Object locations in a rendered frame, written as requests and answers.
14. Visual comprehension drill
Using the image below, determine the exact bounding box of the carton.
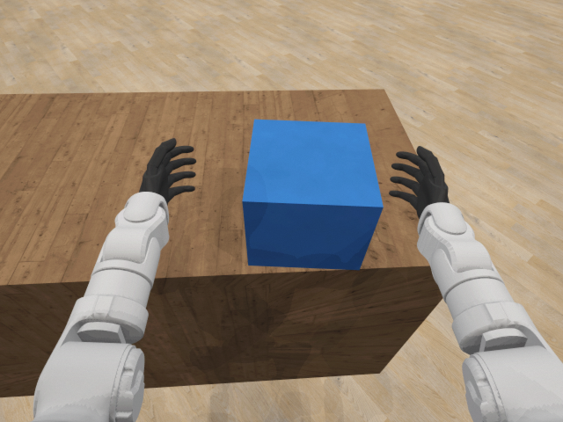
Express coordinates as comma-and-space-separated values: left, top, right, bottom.
242, 120, 384, 270

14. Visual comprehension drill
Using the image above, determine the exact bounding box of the robot left upper arm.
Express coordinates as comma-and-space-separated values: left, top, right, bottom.
31, 341, 144, 422

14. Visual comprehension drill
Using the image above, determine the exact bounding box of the robot right upper arm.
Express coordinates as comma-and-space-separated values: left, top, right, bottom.
462, 346, 563, 422

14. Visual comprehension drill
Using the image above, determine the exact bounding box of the left robot forearm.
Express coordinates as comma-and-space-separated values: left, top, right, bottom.
33, 192, 169, 418

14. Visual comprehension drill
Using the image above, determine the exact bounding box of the right robot hand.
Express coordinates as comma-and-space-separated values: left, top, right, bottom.
389, 146, 450, 219

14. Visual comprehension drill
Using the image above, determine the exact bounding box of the pedestal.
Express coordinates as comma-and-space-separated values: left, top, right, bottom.
0, 89, 442, 397

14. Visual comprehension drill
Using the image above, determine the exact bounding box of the left robot hand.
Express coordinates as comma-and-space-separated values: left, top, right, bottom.
139, 138, 196, 206

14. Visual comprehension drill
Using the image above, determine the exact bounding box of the right robot forearm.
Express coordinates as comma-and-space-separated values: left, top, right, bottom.
417, 202, 563, 368

